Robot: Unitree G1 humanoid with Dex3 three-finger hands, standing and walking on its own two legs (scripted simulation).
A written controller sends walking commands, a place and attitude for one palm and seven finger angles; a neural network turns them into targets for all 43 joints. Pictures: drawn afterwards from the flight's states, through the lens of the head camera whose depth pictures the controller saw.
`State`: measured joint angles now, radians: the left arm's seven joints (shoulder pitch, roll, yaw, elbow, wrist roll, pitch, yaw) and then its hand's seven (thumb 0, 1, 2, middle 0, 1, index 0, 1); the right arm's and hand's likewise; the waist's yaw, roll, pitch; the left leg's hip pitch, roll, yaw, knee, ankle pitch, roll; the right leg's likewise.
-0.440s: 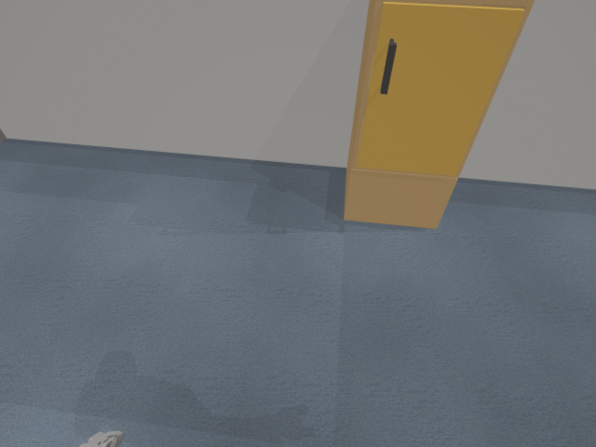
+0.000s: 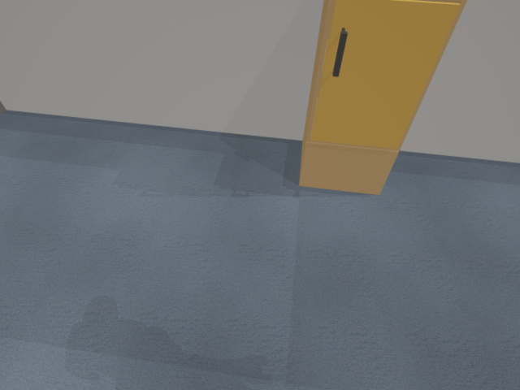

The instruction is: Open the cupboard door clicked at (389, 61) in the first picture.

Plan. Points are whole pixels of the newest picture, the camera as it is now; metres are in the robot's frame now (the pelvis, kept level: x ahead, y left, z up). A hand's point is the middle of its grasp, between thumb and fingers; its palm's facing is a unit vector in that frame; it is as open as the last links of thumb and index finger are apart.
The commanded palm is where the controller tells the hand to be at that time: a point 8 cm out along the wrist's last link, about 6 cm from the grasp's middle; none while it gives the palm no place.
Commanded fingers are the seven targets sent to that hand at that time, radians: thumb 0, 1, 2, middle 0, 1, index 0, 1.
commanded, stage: stand and wait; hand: left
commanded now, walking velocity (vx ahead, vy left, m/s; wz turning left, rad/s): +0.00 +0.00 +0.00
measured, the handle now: (339, 52) +1.21 -0.21 -0.01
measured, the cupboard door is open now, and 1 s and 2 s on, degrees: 0 0 0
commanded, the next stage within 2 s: look at it before walking up in 0.38 s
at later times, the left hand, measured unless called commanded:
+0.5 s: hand out of the picture +0.08 +0.24 -0.15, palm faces -0.03 -0.94 -0.33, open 7.4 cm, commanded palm none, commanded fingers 0.00 0.90 0.90 -0.20 -0.30 -0.20 -0.30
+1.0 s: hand out of the picture +0.09 +0.24 -0.15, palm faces -0.03 -0.94 -0.33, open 7.4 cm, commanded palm none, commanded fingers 0.00 0.90 0.90 -0.20 -0.30 -0.20 -0.30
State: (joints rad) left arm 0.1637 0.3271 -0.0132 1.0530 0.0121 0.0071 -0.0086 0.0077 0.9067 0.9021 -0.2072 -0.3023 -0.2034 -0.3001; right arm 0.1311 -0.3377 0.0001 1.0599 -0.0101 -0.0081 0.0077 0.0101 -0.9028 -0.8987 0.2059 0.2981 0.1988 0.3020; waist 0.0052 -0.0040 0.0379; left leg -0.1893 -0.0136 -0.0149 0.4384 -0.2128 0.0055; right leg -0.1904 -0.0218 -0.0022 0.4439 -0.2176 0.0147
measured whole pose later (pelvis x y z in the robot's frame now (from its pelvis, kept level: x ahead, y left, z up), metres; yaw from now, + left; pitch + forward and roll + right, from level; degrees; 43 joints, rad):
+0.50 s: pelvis +0.00 +0.00 +0.00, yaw +0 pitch -2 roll +0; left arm 0.13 0.34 -0.01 1.08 0.01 0.00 -0.01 0.01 0.91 0.90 -0.21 -0.30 -0.20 -0.30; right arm 0.12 -0.34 0.00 1.10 -0.01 -0.01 0.01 0.01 -0.90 -0.90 0.21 0.30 0.20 0.30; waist 0.00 0.00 0.03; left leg -0.17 -0.01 -0.01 0.39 -0.19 0.00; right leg -0.18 -0.02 0.00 0.41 -0.20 0.01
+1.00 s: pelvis +0.01 -0.01 +0.00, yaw +0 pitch -2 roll +0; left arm 0.13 0.33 -0.01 1.09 0.01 0.00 -0.01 0.01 0.91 0.90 -0.21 -0.30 -0.20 -0.30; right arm 0.10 -0.34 0.01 1.11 0.00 -0.02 0.00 0.01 -0.90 -0.90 0.21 0.30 0.20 0.30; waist 0.01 0.00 0.04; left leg -0.14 0.00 -0.02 0.37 -0.20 -0.01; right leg -0.14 -0.01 -0.01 0.38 -0.21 0.00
